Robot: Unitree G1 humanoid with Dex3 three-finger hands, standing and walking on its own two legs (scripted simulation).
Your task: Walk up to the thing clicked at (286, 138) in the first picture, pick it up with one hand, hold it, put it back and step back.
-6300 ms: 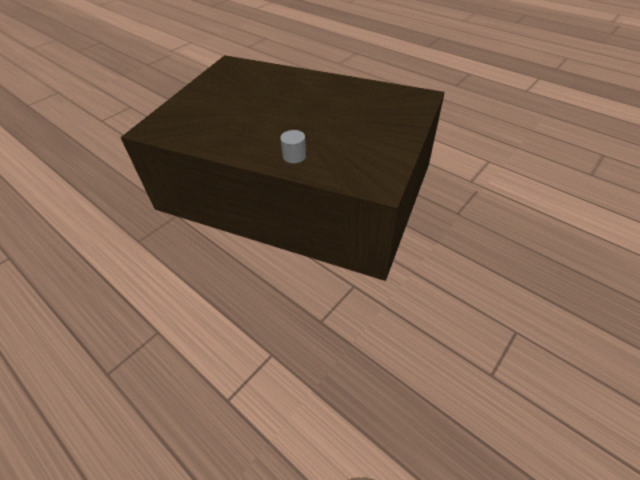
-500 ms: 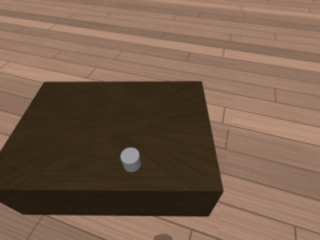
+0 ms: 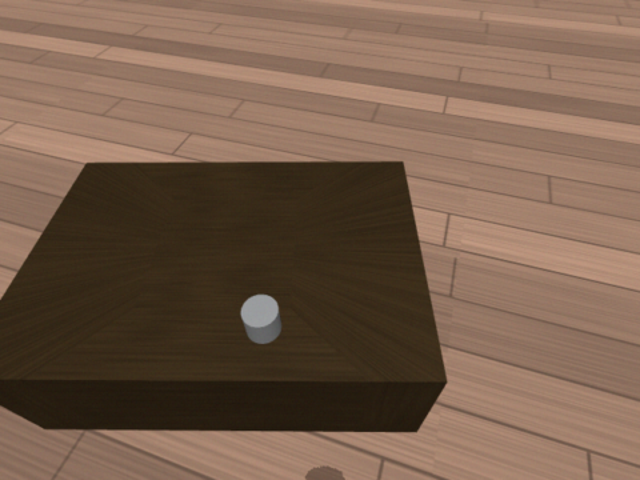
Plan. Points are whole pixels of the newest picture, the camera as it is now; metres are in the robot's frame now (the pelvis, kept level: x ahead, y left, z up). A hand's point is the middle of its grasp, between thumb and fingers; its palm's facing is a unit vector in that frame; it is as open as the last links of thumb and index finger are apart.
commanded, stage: stand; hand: left
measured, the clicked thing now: (261, 319) +0.52 +0.18 -0.35
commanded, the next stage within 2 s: go down in 0.48 s
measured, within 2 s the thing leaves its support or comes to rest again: neither
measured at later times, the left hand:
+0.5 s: hand out of the picture +0.08 +0.25 -0.16, palm faces -0.03 -0.94 -0.35, open 7.4 cm
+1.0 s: hand (157, 467) +0.18 +0.26 -0.15, palm faces +0.02 -0.93 -0.36, open 14.5 cm
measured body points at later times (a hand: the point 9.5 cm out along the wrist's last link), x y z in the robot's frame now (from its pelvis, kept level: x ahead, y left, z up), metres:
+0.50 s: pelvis +0.01 +0.00 +0.00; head +0.02 +0.00 +0.45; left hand +0.08 +0.30 -0.13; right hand +0.09 -0.30 -0.13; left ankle +0.05 +0.14 -0.75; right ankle -0.05 -0.14 -0.75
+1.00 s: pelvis +0.01 +0.00 -0.01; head +0.05 +0.00 +0.43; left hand +0.17 +0.31 -0.12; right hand +0.10 -0.26 -0.13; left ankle +0.05 +0.14 -0.75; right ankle -0.05 -0.14 -0.75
